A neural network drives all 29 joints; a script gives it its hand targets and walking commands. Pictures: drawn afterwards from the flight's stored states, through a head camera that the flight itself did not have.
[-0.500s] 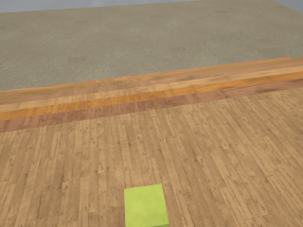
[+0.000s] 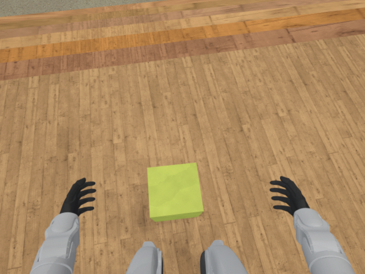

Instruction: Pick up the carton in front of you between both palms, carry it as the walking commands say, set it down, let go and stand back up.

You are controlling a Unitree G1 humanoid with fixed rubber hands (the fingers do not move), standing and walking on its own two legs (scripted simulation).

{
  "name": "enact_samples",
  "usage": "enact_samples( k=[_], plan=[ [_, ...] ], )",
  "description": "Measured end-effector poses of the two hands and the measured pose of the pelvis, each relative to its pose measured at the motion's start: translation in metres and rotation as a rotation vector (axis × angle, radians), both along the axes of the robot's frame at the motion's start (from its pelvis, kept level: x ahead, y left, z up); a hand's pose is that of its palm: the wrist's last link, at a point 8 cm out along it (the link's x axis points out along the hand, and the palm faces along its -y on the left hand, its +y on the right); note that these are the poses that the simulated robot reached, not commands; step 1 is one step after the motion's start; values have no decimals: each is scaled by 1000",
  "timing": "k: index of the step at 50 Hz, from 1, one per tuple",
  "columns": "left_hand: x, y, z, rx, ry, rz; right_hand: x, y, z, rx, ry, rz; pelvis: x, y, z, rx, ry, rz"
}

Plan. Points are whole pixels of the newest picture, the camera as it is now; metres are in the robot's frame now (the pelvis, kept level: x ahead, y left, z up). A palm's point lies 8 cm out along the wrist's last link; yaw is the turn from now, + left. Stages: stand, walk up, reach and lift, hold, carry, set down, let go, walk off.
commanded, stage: reach and lift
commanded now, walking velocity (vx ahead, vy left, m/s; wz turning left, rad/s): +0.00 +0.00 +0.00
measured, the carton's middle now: (174, 194) +0.40 +0.03 -0.59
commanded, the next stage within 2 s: none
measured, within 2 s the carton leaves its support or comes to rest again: neither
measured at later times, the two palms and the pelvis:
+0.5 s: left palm (106, 168) +0.40 +0.22 -0.18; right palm (240, 155) +0.43 -0.17 -0.18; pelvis -0.07 +0.00 -0.08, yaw -1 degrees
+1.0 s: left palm (122, 188) +0.39 +0.22 -0.40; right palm (225, 179) +0.41 -0.17 -0.41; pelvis -0.08 +0.00 -0.24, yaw +0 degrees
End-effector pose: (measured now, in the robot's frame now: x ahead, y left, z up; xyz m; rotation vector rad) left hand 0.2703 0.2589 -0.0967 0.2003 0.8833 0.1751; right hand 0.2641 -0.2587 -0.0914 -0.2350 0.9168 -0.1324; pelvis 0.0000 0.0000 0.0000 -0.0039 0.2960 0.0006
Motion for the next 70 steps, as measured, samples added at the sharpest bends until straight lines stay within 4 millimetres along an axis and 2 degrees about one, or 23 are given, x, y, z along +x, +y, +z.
enact_samples(
  k=[11,22,25,29,34,42,47,51,56,65,67,70],
  plan=[
    [57,-17,-40,-73,-105,44,83,39,-41,82,-131,30,-37,5,-40,6,216,-6],
    [120,-37,-70,-134,-248,70,152,81,-74,158,-269,59,-68,4,-77,11,375,-14],
    [128,-41,-81,-139,-259,76,164,87,-87,166,-270,57,-69,4,-84,10,416,-17],
    [129,-40,-101,-140,-253,93,168,94,-108,161,-259,71,-67,3,-92,14,466,-20],
    [123,-39,-145,-131,-212,98,163,98,-152,169,-230,47,-63,2,-115,10,536,-13],
    [112,-36,-239,-110,-176,112,147,86,-248,137,-206,26,-65,0,-178,15,607,-20],
    [111,-38,-287,-120,-194,101,146,83,-294,142,-232,32,-74,-1,-220,21,588,-18],
    [118,-37,-313,-116,-209,100,149,86,-322,149,-231,31,-84,-2,-249,25,553,-16],
    [115,-36,-349,-114,-181,106,151,97,-362,164,-205,32,-94,-3,-280,28,519,-15],
    [115,-48,-413,-128,-146,98,148,100,-421,149,-172,36,-107,-1,-323,20,429,-13],
    [117,-47,-422,-125,-141,94,154,97,-428,133,-174,44,-108,-1,-331,20,414,-14],
    [125,-39,-427,-115,-168,99,166,94,-429,132,-221,33,-109,0,-340,15,390,-11]
  ],
)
